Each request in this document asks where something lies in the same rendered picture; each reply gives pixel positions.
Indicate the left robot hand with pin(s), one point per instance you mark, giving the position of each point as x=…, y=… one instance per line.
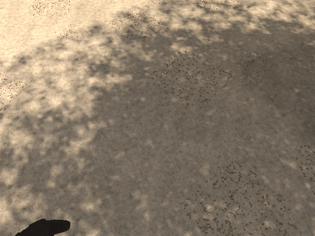
x=45, y=227

